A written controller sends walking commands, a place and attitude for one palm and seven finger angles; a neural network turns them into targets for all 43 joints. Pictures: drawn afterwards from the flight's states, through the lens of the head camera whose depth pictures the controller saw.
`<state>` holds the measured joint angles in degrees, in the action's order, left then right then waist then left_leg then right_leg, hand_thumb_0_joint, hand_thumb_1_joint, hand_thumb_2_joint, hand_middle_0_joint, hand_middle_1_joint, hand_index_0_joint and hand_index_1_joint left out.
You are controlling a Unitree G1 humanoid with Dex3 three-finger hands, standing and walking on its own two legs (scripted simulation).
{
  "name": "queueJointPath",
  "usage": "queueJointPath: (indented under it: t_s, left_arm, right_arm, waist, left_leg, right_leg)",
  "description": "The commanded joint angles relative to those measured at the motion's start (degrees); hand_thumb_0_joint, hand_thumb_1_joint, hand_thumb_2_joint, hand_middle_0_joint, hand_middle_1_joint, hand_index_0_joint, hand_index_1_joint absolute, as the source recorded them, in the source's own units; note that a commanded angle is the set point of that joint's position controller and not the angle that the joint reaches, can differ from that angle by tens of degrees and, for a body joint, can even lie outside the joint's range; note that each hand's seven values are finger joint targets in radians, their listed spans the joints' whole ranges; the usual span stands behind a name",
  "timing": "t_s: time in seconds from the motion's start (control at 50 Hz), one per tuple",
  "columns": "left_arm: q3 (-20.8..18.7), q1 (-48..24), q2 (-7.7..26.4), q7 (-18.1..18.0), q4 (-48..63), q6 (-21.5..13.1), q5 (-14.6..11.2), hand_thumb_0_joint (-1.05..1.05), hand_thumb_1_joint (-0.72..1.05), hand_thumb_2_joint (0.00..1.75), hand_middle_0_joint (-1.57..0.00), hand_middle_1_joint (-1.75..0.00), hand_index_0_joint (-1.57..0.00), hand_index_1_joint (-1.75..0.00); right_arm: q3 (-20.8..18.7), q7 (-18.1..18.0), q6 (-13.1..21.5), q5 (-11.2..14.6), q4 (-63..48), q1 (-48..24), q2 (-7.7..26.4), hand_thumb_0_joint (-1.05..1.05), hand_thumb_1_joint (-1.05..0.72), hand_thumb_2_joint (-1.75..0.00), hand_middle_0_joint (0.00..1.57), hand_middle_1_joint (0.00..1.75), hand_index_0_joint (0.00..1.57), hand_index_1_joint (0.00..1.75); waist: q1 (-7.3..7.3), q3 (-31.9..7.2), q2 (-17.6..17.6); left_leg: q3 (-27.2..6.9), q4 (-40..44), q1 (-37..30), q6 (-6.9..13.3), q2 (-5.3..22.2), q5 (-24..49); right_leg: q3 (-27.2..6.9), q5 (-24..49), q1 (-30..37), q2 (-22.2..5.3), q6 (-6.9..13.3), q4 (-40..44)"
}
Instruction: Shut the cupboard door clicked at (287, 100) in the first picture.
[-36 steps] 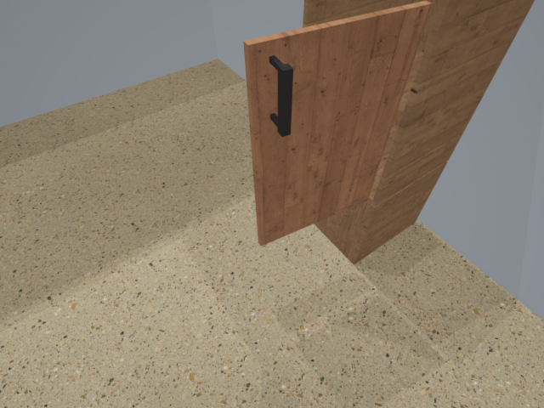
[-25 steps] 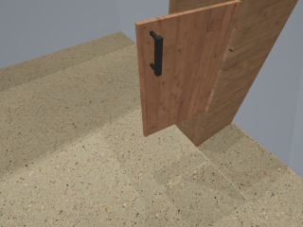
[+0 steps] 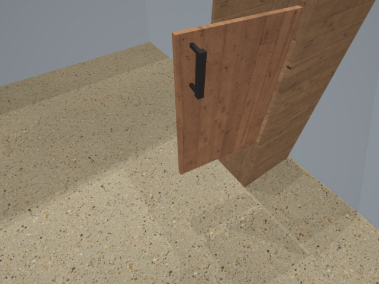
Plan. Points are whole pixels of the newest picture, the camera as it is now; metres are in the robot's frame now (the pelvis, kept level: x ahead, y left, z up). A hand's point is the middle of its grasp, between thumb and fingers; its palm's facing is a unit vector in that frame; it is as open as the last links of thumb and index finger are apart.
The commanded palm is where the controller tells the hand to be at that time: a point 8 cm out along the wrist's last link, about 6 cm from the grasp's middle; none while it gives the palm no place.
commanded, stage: look at it before walking up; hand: left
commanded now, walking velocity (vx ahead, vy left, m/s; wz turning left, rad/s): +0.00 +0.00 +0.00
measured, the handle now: (196, 71) +0.58 +0.02 +0.14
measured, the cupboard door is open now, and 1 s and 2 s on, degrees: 82 82 82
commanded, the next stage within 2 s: walk to a spot facing it in 0.12 s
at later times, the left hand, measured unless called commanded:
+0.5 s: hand out of the picture +0.05 +0.21 -0.18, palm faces -0.07 -0.96 -0.26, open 7.4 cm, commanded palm none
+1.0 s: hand out of the picture +0.07 +0.16 -0.18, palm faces -0.30 -0.92 -0.24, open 7.4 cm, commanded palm none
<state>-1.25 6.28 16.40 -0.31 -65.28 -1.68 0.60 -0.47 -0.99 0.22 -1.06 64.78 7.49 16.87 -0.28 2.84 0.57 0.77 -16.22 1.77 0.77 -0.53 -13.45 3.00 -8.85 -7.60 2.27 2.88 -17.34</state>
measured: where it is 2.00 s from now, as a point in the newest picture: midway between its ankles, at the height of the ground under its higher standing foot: outside the picture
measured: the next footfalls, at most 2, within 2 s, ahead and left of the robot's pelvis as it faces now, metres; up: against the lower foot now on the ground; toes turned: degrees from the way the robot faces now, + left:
left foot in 1.10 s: +0.07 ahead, +0.11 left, +0.00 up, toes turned -27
right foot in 1.44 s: -0.05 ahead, -0.14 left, +0.00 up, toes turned -42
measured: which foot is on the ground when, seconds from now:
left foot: down 0.00-0.68, up 0.70-1.00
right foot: down 0.00-1.00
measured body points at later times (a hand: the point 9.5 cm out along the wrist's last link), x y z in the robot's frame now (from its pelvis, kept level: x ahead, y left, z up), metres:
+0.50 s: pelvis -0.02 +0.01 -0.01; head +0.01 +0.00 +0.44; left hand +0.05 +0.26 -0.16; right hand +0.02 -0.25 -0.16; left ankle -0.05 +0.11 -0.75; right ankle +0.01 -0.09 -0.75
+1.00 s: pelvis -0.02 -0.02 -0.01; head +0.04 -0.04 +0.44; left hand +0.09 +0.21 -0.16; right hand +0.01 -0.31 -0.14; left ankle +0.01 +0.13 -0.70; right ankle -0.03 -0.12 -0.75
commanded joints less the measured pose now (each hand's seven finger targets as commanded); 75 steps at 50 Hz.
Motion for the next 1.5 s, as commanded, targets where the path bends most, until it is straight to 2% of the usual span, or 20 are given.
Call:
queueJointPath:
  t_s: [0.0,0.38,0.52,0.62,0.64,0.66,0.7,0.8,0.96,1.02,1.04,1.08,1.12,1.2,1.32,1.38,1.4,1.42,1.44,1.48]
  left_arm:
    - [-1.73,-1.29,10.68,-0.91,3.02,-1.12,-0.07,0.00,0.90,0.90,-0.20,-0.30,-0.20,-0.30]
    - [-2.30,2.19,6.07,-0.68,5.96,2.53,0.35,0.00,0.90,0.90,-0.20,-0.30,-0.20,-0.30]
    - [-4.04,2.64,2.81,0.36,11.55,4.76,0.71,0.00,0.90,0.90,-0.20,-0.30,-0.20,-0.30]
    - [-4.84,11.07,1.78,1.10,11.07,3.42,0.76,0.00,0.90,0.90,-0.20,-0.30,-0.20,-0.30]
    - [-5.90,14.44,6.70,0.42,10.45,2.36,1.43,0.00,0.90,0.90,-0.20,-0.30,-0.20,-0.30]
    - [-6.58,15.12,11.28,-0.50,10.80,1.98,0.92,0.00,0.90,0.90,-0.20,-0.30,-0.20,-0.30]
    - [-6.17,10.81,8.93,-1.23,12.55,2.93,0.57,0.00,0.90,0.90,-0.20,-0.30,-0.20,-0.30]
    - [-5.87,9.02,6.68,-1.33,14.09,2.28,0.88,0.00,0.90,0.90,-0.20,-0.30,-0.20,-0.30]
    - [-6.30,10.21,7.25,-0.99,13.98,2.92,1.34,0.00,0.90,0.90,-0.20,-0.30,-0.20,-0.30]
    - [-6.20,6.91,7.08,-0.99,14.91,3.34,0.79,0.00,0.90,0.90,-0.20,-0.30,-0.20,-0.30]
    - [-5.83,5.57,5.85,-0.92,15.53,3.45,0.34,0.00,0.90,0.90,-0.20,-0.30,-0.20,-0.30]
    - [-4.88,5.05,1.93,0.16,17.95,3.57,-0.28,0.00,0.90,0.90,-0.20,-0.30,-0.20,-0.30]
    - [-5.55,4.36,3.12,0.98,19.34,3.54,0.63,0.00,0.90,0.90,-0.20,-0.30,-0.20,-0.30]
    - [-5.17,2.25,2.34,1.95,18.34,4.49,0.67,0.00,0.90,0.90,-0.20,-0.30,-0.20,-0.30]
    - [-4.01,-0.37,1.10,2.76,19.55,3.91,0.54,0.00,0.90,0.90,-0.20,-0.30,-0.20,-0.30]
    - [-4.55,5.23,2.96,2.58,17.92,3.11,0.50,0.00,0.90,0.90,-0.20,-0.30,-0.20,-0.30]
    - [-5.46,10.09,7.29,1.96,16.52,2.37,0.92,0.00,0.90,0.90,-0.20,-0.30,-0.20,-0.30]
    - [-7.20,14.50,14.64,0.71,15.30,1.79,1.28,0.00,0.90,0.90,-0.20,-0.30,-0.20,-0.30]
    - [-6.98,15.94,14.59,-0.34,14.51,2.02,0.33,0.00,0.90,0.90,-0.20,-0.30,-0.20,-0.30]
    - [-6.46,8.44,10.61,-1.09,16.64,2.78,0.76,0.00,0.90,0.90,-0.20,-0.30,-0.20,-0.30]
  right_arm:
    - [-1.54,-0.62,1.20,0.19,-2.54,-0.30,10.05,0.00,-0.90,-0.90,0.20,0.30,0.20,0.30]
    - [-2.34,-1.69,-1.09,0.00,-4.81,4.57,5.37,0.00,-0.90,-0.90,0.20,0.30,0.20,0.30]
    - [-3.96,-2.14,-0.85,-0.92,-9.47,2.51,6.58,0.00,-0.90,-0.90,0.20,0.30,0.20,0.30]
    - [-4.75,-1.98,-0.95,-0.50,-11.56,0.54,6.87,0.00,-0.90,-0.90,0.20,0.30,0.20,0.30]
    - [-4.67,-1.65,-1.47,0.43,-12.83,1.30,4.08,0.00,-0.90,-0.90,0.20,0.30,0.20,0.30]
    - [-4.17,-1.10,-1.96,0.85,-15.39,-0.64,1.87,0.00,-0.90,-0.90,0.20,0.30,0.20,0.30]
    - [-4.41,-0.45,-2.60,0.61,-15.05,-2.66,0.87,0.00,-0.90,-0.90,0.20,0.30,0.20,0.30]
    - [-4.19,-0.33,-2.29,0.60,-14.13,-1.42,-0.54,0.00,-0.90,-0.90,0.20,0.30,0.20,0.30]
    - [-4.21,-1.08,-1.24,1.32,-16.58,-3.95,-0.29,0.00,-0.90,-0.90,0.20,0.30,0.20,0.30]
    - [-4.13,-1.67,-0.69,1.61,-15.04,1.11,0.44,0.00,-0.90,-0.90,0.20,0.30,0.20,0.30]
    - [-4.35,-2.05,-0.26,1.49,-14.23,3.67,1.97,0.00,-0.90,-0.90,0.20,0.30,0.20,0.30]
    - [-5.80,-2.54,0.21,-0.20,-15.63,4.71,10.49,0.00,-0.90,-0.90,0.20,0.30,0.20,0.30]
    - [-4.89,-2.94,-0.24,-1.06,-18.21,0.69,8.45,0.00,-0.90,-0.90,0.20,0.30,0.20,0.30]
    - [-3.97,-2.44,0.19,-1.10,-18.00,1.90,5.02,0.00,-0.90,-0.90,0.20,0.30,0.20,0.30]
    - [-4.79,-1.66,-0.21,-1.02,-16.43,7.17,7.70,0.00,-0.90,-0.90,0.20,0.30,0.20,0.30]
    - [-5.07,-1.08,-0.48,-0.42,-17.08,5.25,8.05,0.00,-0.90,-0.90,0.20,0.30,0.20,0.30]
    - [-4.80,-0.69,-0.64,0.37,-18.06,5.01,5.89,0.00,-0.90,-0.90,0.20,0.30,0.20,0.30]
    - [-3.53,-0.31,-0.65,0.93,-21.35,1.45,0.90,0.00,-0.90,-0.90,0.20,0.30,0.20,0.30]
    - [-3.35,-0.95,-1.44,0.88,-21.09,0.58,3.07,0.00,-0.90,-0.90,0.20,0.30,0.20,0.30]
    - [-3.54,-0.63,-1.55,0.88,-19.95,0.03,1.78,0.00,-0.90,-0.90,0.20,0.30,0.20,0.30]
  waist:
    - [-0.17,-4.57,-0.17]
    - [-0.64,-2.49,0.16]
    - [0.82,2.08,8.82]
    - [4.72,-1.97,0.86]
    - [5.43,-3.70,-16.03]
    - [5.29,-2.26,-23.85]
    - [3.75,3.09,-10.16]
    - [1.76,-5.07,-4.42]
    - [2.92,-5.01,-11.07]
    - [-0.11,-6.55,-9.31]
    - [-1.62,-7.43,-6.69]
    - [-1.72,-6.14,18.59]
    - [0.59,-2.20,5.34]
    - [0.69,-1.58,11.65]
    - [-1.45,-3.89,12.35]
    - [2.03,-5.46,9.51]
    - [4.37,-8.46,-1.80]
    - [6.62,-9.49,-21.29]
    - [7.29,-10.13,-19.53]
    - [4.03,-5.10,-15.94]
  left_leg:
    - [-5.27,2.34,2.27,0.79,7.54,13.32]
    - [-0.73,-4.56,2.53,0.54,9.72,9.10]
    - [-7.90,-0.25,5.95,10.86,23.67,17.91]
    - [3.73,-19.39,7.58,3.22,16.67,21.17]
    - [8.05,-34.09,16.87,-1.25,8.02,2.19]
    - [4.49,-47.22,25.97,-3.63,0.93,-23.41]
    - [-2.42,-51.88,29.45,-2.69,3.68,-19.54]
    - [-1.86,-45.13,26.08,-4.02,3.01,-11.54]
    - [-1.94,-29.40,22.83,-3.64,0.73,-13.99]
    - [-1.94,-14.00,11.43,-3.12,-0.16,-5.73]
    - [-2.90,-7.45,2.18,-2.59,2.48,-0.97]
    - [-25.85,2.31,-3.76,6.95,26.87,7.90]
    - [-18.08,-0.98,7.74,11.40,26.94,18.27]
    - [-4.55,-5.90,4.09,6.73,17.78,30.65]
    - [0.69,-8.88,2.19,5.03,18.38,30.81]
    - [3.98,-18.13,7.32,1.23,17.13,27.11]
    - [7.98,-29.89,16.65,-2.20,13.29,16.35]
    - [9.21,-46.84,32.09,-5.20,3.31,-22.20]
    - [-1.10,-52.08,33.03,-4.26,5.26,-25.56]
    - [-1.33,-52.38,34.49,-4.55,7.08,-19.57]
  right_leg:
    - [-7.80,14.96,4.57,-9.55,0.46,0.98]
    - [-10.44,16.29,-4.98,-7.63,0.10,-7.75]
    - [-6.30,-19.77,-17.41,-2.74,-2.38,-37.56]
    - [-3.36,-4.45,-3.57,-3.69,-2.08,-14.61]
    - [-20.17,12.39,2.49,-12.93,1.51,-1.95]
    - [-37.20,27.15,0.91,-23.90,8.55,1.67]
    - [-32.85,1.81,-5.33,-20.53,11.47,2.39]
    - [-27.57,7.60,-0.95,-13.92,8.17,-1.27]
    - [-31.04,17.17,1.59,-12.31,8.16,-3.87]
    - [-30.39,18.56,-4.04,-9.47,4.72,-7.87]
    - [-27.67,12.27,-11.22,-6.99,2.05,-10.35]
    - [-9.07,-26.69,-26.95,3.04,-4.66,-31.85]
    - [-6.33,-24.02,-23.87,-1.60,-6.06,-45.54]
    - [-4.14,-19.06,-25.75,-2.65,-6.62,-45.35]
    - [2.33,-15.81,-16.24,-1.63,-4.80,-27.24]
    - [2.40,-3.10,-3.09,-1.61,-2.99,-11.98]
    - [-6.61,12.73,9.04,-8.73,-0.05,-6.46]
    - [-30.18,37.84,14.60,-24.96,8.08,-4.07]
    - [-29.09,36.75,12.48,-25.75,11.91,-5.04]
    - [-26.25,20.81,6.02,-19.98,11.18,-4.48]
